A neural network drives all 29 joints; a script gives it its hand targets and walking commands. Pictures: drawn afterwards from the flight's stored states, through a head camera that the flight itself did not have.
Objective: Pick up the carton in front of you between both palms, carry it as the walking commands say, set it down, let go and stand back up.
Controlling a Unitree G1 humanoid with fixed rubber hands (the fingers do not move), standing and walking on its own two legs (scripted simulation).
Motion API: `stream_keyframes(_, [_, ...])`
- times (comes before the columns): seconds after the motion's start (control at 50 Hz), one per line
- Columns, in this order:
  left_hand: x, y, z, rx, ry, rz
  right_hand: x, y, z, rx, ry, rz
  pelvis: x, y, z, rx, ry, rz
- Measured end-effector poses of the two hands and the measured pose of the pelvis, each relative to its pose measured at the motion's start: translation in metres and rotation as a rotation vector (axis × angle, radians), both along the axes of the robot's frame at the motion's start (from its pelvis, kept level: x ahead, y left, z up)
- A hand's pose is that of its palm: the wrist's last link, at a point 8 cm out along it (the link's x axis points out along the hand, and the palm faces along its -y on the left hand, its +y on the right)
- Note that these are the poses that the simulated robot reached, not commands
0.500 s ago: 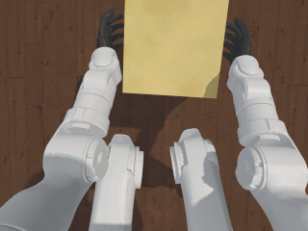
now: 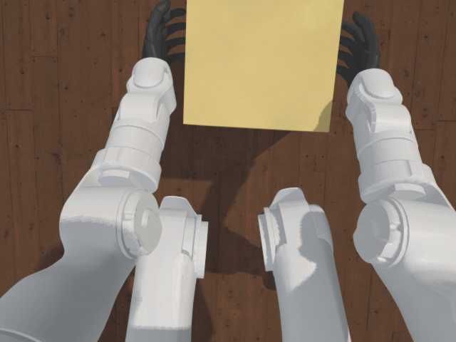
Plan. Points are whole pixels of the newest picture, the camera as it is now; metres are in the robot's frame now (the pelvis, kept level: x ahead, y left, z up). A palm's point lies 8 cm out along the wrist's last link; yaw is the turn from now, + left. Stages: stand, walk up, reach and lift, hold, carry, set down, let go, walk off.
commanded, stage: set down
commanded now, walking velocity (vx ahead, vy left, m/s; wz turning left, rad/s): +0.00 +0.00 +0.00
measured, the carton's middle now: (254, 72) +0.52 -0.06 -0.25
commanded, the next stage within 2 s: let go in 1.72 s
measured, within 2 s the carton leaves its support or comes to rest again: neither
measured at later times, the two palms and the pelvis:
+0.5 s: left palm (151, 79) +0.51 +0.11 -0.19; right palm (361, 88) +0.47 -0.23 -0.19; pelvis +0.00 +0.00 -0.01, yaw +0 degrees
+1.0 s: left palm (119, 55) +0.51 +0.12 -0.09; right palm (427, 70) +0.47 -0.26 -0.08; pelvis +0.00 -0.01 +0.04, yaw -1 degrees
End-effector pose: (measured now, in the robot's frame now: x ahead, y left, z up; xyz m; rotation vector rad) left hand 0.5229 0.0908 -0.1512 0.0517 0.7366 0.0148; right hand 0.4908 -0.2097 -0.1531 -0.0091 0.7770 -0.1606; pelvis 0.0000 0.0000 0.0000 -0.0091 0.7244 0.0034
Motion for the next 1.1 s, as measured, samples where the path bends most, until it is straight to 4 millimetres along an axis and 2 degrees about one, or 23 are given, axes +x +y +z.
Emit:
stream_keyframes(0.24, [0.006, 0.005, -0.014, -0.018, -0.011, -0.009, 0.009, -0.002, -0.014, 0.012, -0.015, 0.008, 0.010, -0.002, -0.001, 0.005, 0.027, -0.004])
stream_keyframes(0.4, [0.005, 0.006, -0.015, -0.014, -0.026, -0.035, 0.007, -0.001, -0.016, 0.021, -0.035, 0.009, 0.007, -0.001, -0.005, 0.005, 0.005, -0.005])
stream_keyframes(0.46, [-0.005, 0.012, -0.026, 0.029, 0.011, -0.067, -0.004, -0.007, -0.026, -0.010, -0.008, 0.011, 0.005, -0.001, -0.007, 0.008, -0.015, -0.008])
stream_keyframes(0.54, [-0.027, 0.036, -0.048, 0.062, 0.066, -0.021, -0.031, -0.027, -0.046, -0.041, 0.039, -0.052, 0.001, -0.001, -0.008, 0.009, -0.038, -0.010])
stream_keyframes(0.6, [-0.029, 0.054, -0.050, 0.076, 0.051, 0.006, -0.040, -0.041, -0.051, -0.053, 0.030, -0.071, -0.002, -0.001, -0.010, 0.010, -0.058, -0.011])
stream_keyframes(0.64, [-0.027, 0.056, -0.048, 0.069, 0.029, 0.006, -0.039, -0.047, -0.050, -0.054, 0.005, -0.071, -0.005, -0.001, -0.011, 0.011, -0.073, -0.011])
stream_keyframes(0.74, [-0.015, 0.046, -0.031, 0.043, -0.032, -0.001, -0.024, -0.051, -0.031, -0.044, -0.068, -0.069, -0.009, -0.003, -0.015, 0.015, -0.091, -0.015])
stream_keyframes(0.82, [-0.009, 0.035, -0.007, 0.035, -0.081, -0.001, -0.016, -0.049, -0.005, -0.036, -0.115, -0.063, -0.010, -0.004, -0.008, 0.019, -0.089, -0.023])
stream_keyframes(0.98, [-0.013, 0.031, 0.058, 0.048, -0.089, 0.014, -0.020, -0.047, 0.062, -0.033, -0.125, -0.063, -0.004, -0.006, 0.036, 0.024, -0.026, -0.032])
stream_keyframes(1.1, [-0.011, 0.035, 0.098, 0.047, -0.087, 0.014, -0.020, -0.050, 0.102, -0.036, -0.123, -0.062, 0.002, -0.006, 0.068, 0.022, 0.034, -0.034])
